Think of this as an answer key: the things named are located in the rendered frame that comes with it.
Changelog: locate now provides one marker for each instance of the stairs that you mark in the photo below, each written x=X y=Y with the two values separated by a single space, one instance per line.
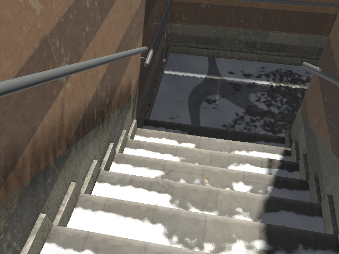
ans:
x=188 y=189

